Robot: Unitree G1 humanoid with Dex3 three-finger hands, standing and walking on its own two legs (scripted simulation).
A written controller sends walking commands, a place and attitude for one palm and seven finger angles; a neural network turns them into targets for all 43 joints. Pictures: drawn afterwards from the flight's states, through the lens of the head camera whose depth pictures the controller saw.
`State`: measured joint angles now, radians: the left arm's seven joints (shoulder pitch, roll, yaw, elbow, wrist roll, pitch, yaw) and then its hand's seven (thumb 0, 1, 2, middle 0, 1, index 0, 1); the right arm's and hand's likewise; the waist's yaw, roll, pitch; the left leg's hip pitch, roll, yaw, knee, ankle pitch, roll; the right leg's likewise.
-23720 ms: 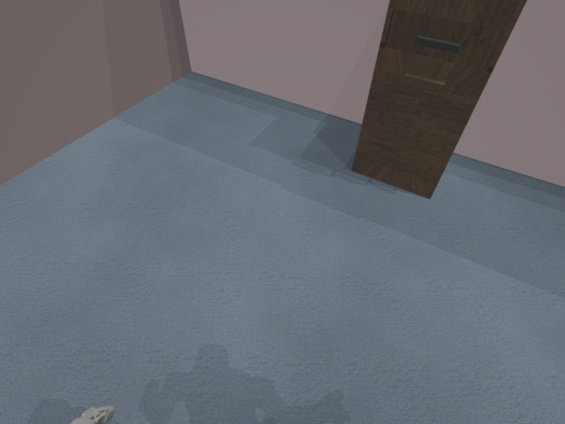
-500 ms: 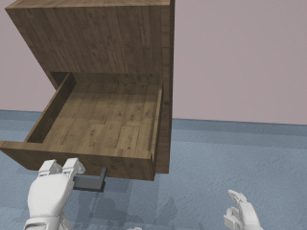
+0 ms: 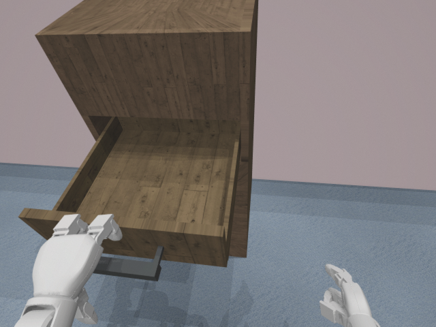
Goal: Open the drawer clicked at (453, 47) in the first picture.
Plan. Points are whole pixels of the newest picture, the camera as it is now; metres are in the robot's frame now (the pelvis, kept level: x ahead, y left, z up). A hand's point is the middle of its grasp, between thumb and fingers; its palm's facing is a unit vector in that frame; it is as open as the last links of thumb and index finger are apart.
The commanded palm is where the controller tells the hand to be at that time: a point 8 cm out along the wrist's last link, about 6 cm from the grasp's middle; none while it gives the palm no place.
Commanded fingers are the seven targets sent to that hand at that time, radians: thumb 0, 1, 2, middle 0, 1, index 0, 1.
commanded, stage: lift the hand off the handle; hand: left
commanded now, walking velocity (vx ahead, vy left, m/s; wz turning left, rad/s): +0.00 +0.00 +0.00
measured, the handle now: (121, 256) +0.23 +0.23 +0.00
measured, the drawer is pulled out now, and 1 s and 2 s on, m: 0.30 0.30 0.30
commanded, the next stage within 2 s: draw the hand back to the body in 0.62 s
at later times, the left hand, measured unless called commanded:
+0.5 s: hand (65, 245) +0.19 +0.25 +0.14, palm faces +0.07 -0.11 -0.99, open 13.8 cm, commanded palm +0.16 +0.24 +0.20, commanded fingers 0.00 -0.50 0.30 -0.30 -1.20 -0.30 -1.20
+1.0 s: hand (55, 241) +0.18 +0.26 +0.15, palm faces +0.07 -0.07 -0.99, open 13.8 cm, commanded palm +0.15 +0.25 +0.20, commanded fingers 0.00 -0.50 0.30 -0.30 -1.20 -0.30 -1.20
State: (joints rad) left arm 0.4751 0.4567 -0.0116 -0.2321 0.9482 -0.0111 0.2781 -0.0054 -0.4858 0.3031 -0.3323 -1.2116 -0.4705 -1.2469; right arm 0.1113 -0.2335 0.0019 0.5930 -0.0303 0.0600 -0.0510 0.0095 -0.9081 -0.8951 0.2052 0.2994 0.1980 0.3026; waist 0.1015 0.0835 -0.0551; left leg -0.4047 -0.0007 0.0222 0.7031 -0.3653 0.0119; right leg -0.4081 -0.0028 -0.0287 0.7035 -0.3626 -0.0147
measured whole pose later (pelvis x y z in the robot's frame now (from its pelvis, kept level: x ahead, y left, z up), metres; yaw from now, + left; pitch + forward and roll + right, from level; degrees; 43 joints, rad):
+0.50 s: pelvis +0.01 +0.01 +0.02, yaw +0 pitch +0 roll +0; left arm 0.54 0.53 0.06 -0.54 0.82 0.10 0.07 -0.01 -0.49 0.30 -0.32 -1.20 -0.32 -1.20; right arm 0.11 -0.28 0.04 0.53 0.01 0.10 -0.03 0.01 -0.91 -0.90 0.21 0.30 0.20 0.30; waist 0.12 0.11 -0.03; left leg -0.21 0.00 0.03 0.51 -0.30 0.02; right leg -0.20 0.00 -0.02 0.49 -0.28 0.00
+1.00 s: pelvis +0.01 +0.00 +0.02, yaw +0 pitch -1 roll -1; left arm 0.55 0.57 0.14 -0.53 0.79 0.03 0.05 0.00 -0.49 0.30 -0.32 -1.20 -0.32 -1.20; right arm 0.13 -0.26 0.05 0.54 0.01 0.10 -0.01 0.01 -0.91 -0.90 0.21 0.30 0.20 0.30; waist 0.11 0.11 -0.01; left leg -0.20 0.00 0.02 0.50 -0.28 0.01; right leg -0.19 0.01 -0.03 0.46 -0.26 -0.01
